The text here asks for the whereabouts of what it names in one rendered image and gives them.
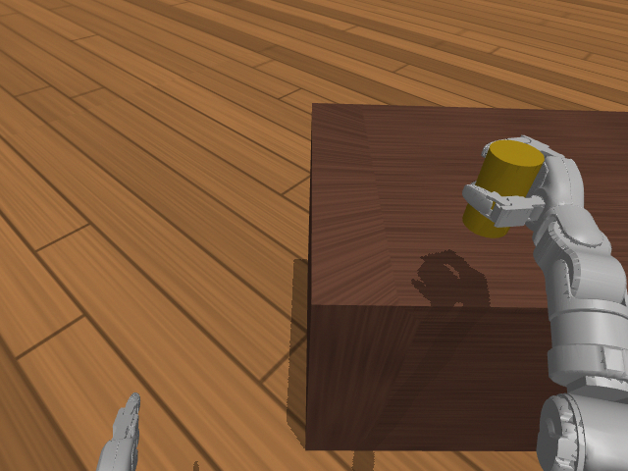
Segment left robot hand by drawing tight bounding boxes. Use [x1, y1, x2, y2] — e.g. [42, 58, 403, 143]
[96, 392, 140, 471]

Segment right robot arm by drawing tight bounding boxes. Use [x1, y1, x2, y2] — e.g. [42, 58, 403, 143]
[532, 205, 628, 471]

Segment right robot hand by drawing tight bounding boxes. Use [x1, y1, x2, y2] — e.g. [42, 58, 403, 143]
[462, 135, 584, 231]

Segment can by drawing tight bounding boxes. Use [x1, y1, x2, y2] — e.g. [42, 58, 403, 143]
[462, 140, 545, 238]

